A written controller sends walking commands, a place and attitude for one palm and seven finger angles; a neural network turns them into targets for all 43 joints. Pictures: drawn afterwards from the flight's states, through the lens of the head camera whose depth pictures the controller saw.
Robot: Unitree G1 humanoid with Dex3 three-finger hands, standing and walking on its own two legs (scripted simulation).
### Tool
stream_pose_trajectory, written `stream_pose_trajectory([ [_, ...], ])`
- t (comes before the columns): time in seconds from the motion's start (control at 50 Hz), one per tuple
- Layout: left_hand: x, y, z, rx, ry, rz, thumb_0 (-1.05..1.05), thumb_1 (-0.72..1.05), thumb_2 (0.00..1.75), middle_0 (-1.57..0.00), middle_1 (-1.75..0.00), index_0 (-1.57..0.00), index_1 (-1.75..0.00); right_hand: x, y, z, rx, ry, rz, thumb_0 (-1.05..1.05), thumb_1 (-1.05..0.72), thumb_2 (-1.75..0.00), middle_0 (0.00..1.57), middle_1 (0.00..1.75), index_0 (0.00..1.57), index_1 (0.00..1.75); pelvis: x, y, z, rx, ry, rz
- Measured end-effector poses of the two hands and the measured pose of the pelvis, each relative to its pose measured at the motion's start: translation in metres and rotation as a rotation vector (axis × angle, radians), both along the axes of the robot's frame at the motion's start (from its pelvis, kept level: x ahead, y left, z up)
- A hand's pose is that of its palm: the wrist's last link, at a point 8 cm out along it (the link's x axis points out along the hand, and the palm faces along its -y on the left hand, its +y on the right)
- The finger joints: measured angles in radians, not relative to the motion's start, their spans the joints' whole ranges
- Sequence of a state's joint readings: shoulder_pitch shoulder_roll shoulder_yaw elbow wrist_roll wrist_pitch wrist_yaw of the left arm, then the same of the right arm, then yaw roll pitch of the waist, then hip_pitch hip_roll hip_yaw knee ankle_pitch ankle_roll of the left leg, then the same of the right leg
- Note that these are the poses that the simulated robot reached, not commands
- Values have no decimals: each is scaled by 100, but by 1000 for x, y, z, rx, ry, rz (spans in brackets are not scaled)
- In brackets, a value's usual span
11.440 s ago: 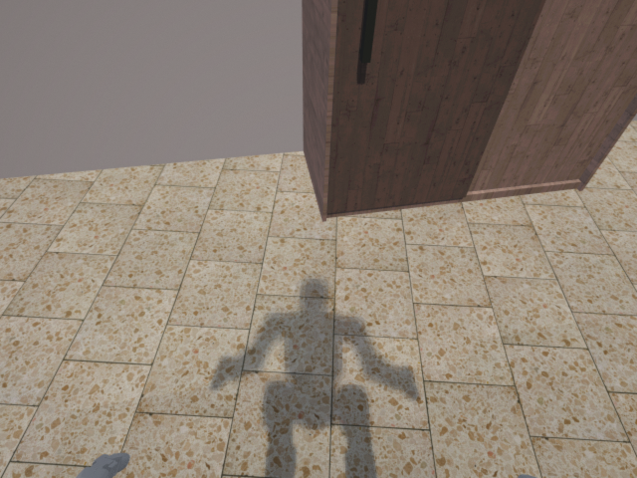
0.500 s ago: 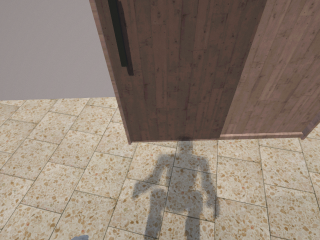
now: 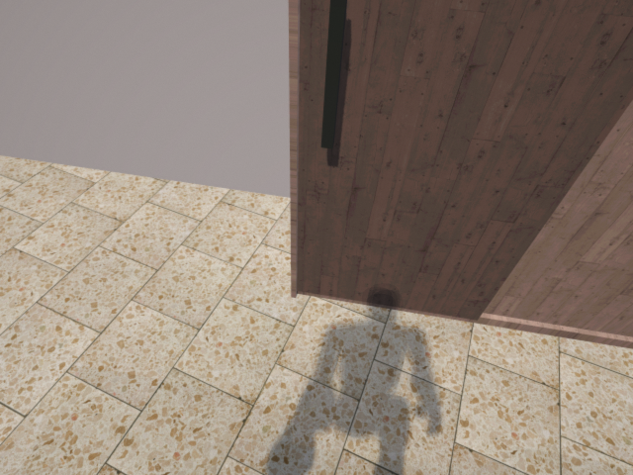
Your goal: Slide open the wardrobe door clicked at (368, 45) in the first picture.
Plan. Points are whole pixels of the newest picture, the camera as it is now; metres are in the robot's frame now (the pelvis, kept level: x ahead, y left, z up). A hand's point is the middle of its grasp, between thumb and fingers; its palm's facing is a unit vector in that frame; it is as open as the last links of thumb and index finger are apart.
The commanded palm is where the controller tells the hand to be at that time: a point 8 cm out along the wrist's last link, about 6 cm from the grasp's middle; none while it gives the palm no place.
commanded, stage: take the last steps up to it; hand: left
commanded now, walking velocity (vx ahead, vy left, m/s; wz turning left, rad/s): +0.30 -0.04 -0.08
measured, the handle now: (334, 74) +0.81 +0.07 +0.13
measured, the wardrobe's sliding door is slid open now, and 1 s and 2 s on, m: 0.00 0.00 0.00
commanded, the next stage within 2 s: come to a stop and stand still in 0.70 s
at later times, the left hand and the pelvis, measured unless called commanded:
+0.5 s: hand (251, 362) +0.32 +0.15 -0.16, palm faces -0.09 -0.97 -0.21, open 7.4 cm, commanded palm none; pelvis +0.18 -0.02 -0.01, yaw -3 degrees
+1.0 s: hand (256, 375) +0.30 +0.14 -0.18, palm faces +0.06 -0.99 -0.14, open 7.3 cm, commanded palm none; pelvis +0.31 -0.03 +0.00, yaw -3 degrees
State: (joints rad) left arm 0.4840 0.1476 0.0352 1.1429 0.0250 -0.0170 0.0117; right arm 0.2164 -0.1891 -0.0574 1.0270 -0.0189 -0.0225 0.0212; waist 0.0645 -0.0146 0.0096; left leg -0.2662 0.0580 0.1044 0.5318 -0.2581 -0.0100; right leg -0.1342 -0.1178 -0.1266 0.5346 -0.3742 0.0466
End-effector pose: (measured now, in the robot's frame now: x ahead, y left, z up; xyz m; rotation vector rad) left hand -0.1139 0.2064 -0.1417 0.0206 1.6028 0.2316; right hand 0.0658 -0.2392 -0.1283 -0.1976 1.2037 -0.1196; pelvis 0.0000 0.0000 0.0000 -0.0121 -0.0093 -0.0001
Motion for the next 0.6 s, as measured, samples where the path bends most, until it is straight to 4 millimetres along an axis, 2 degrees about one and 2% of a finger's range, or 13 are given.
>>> stream_pose_trajectory([
  [0.04,10,10,-3,-14,29,-24,1,91,90,-20,-29,-20,-30,12,16,3,7,-41,-13,1,-91,-90,20,30,19,30,9,8,0,4,-14,-22],
  [0.08,34,20,-2,-17,17,-56,1,91,90,-20,-29,-20,-30,16,24,8,1,-71,-61,0,-93,-90,20,30,20,30,20,15,4,-2,-21,-33],
  [0.14,88,35,0,-7,-71,-97,1,91,90,-20,-29,-20,-30,13,25,13,-20,-53,-94,-1,-96,-90,20,30,20,30,37,21,10,-4,-26,-31],
  [0.24,193,49,6,32,-265,-134,1,91,90,-19,-29,-20,-30,-12,33,8,-5,89,-129,-1,-94,-90,20,30,20,30,67,22,14,9,-27,-26],
  [0.34,289,42,14,50,-387,-194,1,91,90,-19,-29,-20,-30,-35,44,-1,42,241,-191,0,-93,-90,20,30,20,30,103,14,10,20,-26,-32],
  [0.44,380,14,17,51,-454,-283,0,91,90,-19,-29,-20,-30,-41,44,-10,94,369,-262,1,-91,-90,20,30,20,30,145,-5,1,23,-22,-49],
  [0.48,412,-1,14,53,-482,-311,0,91,90,-19,-29,-20,-30,-36,39,-16,111,414,-282,1,-91,-90,20,30,20,30,165,-17,-6,20,-20,-54],
  [0.52,437,-14,6,63,-522,-320,0,91,90,-19,-29,-20,-30,-25,28,-25,126,450,-290,1,-91,-90,20,30,20,30,185,-31,-17,28,-21,-55],
  [0.56,445,-25,4,62,-526,-304,0,91,90,-19,-29,-20,-30,-2,13,-28,121,446,-284,1,-91,-90,20,30,20,30,197,-40,-18,22,-32,-53],
  [0.6,441,-33,4,54,-493,-282,0,91,90,-19,-29,-20,-30,32,-3,-28,102,396,-266,1,-91,-90,20,30,20,30,208,-44,-13,15,-41,-48],
])
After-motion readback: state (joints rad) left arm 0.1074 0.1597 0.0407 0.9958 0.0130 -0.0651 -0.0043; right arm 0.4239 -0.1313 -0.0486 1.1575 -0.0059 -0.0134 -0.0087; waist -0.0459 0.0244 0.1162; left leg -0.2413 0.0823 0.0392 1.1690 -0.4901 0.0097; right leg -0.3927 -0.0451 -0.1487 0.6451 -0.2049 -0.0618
